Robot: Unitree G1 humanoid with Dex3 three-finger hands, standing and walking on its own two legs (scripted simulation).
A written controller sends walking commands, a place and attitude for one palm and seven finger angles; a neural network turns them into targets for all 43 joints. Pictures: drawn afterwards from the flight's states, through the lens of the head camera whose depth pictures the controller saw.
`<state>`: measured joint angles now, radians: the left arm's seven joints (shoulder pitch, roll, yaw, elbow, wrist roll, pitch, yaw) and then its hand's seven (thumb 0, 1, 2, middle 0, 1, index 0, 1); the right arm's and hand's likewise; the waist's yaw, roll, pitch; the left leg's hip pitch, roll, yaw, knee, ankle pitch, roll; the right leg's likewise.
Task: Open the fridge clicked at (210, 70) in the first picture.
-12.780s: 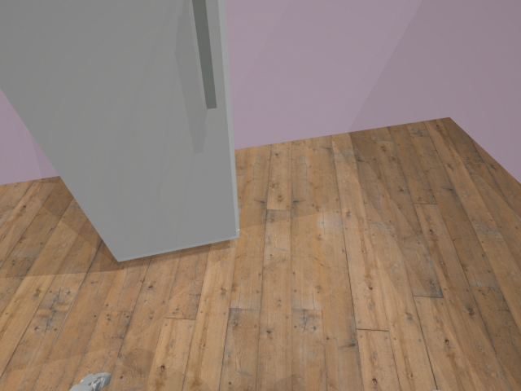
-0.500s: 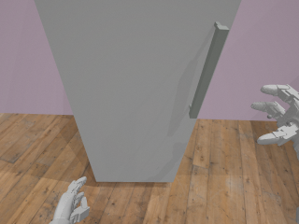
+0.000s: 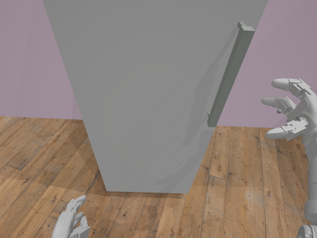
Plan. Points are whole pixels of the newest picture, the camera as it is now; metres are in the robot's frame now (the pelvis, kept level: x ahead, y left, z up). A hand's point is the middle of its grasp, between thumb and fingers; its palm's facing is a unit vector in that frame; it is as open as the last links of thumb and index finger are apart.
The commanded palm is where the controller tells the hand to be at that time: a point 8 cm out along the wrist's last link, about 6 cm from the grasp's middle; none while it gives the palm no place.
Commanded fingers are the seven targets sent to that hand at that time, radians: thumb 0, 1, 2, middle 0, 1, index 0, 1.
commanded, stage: move the hooked fingers beside the handle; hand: right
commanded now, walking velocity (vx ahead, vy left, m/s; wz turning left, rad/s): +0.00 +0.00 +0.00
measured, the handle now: (223, 82) +0.50 -0.15 +0.17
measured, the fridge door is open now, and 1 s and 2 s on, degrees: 0 0 0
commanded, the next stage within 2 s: none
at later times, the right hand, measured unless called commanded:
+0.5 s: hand (267, 98) +0.41 -0.23 +0.19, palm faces -0.01 +1.00 +0.00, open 14.0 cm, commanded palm +0.39 -0.28 +0.18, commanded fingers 0.00 0.50 -0.30 0.30 1.20 0.30 1.20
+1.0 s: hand (265, 96) +0.42 -0.23 +0.19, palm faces -0.01 +1.00 -0.02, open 14.0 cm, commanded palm +0.40 -0.28 +0.18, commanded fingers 0.00 0.50 -0.30 0.30 1.20 0.30 1.20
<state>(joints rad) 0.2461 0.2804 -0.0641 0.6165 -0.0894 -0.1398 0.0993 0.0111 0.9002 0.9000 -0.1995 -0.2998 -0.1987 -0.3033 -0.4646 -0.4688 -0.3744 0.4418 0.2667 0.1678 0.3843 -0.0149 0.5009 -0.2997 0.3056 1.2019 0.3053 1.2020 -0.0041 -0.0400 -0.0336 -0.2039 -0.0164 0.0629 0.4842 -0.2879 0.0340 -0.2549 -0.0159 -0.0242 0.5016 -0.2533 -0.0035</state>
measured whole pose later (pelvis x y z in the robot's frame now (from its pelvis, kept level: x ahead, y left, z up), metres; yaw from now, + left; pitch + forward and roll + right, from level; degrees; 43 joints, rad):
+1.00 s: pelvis +0.00 -0.01 +0.00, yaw +1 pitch +3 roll +1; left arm 0.35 0.29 -0.04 0.65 -0.07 -0.09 0.09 0.01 0.90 0.90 -0.20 -0.30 -0.20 -0.30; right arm -0.68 -0.47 -0.34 0.72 0.21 0.00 0.32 -0.02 0.50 -0.30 0.30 1.20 0.30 1.20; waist 0.04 -0.03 -0.04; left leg -0.27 -0.01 0.05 0.49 -0.27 0.02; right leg -0.33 -0.02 -0.04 0.53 -0.26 -0.02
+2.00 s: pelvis +0.00 -0.01 +0.00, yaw +1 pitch +5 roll +1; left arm 0.31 0.29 -0.05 0.63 -0.08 -0.06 0.09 0.01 0.90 0.90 -0.20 -0.30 -0.20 -0.30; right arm -0.75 -0.49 -0.33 0.86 0.22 0.06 0.35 -0.01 0.50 -0.30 0.31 1.20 0.31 1.20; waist 0.05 -0.03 -0.07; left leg -0.31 -0.02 0.05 0.52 -0.30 0.02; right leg -0.36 -0.02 -0.03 0.56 -0.28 -0.02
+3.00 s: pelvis +0.01 -0.01 +0.00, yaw +1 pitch +5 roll +1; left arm 0.34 0.29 -0.04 0.65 -0.08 -0.05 0.09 0.01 0.90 0.90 -0.20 -0.30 -0.20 -0.30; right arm -0.76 -0.51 -0.34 0.85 0.21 0.04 0.34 -0.01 0.50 -0.30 0.31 1.20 0.31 1.20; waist 0.06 -0.03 -0.07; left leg -0.30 -0.03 0.05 0.51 -0.30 0.03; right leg -0.36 -0.03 -0.03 0.56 -0.28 -0.01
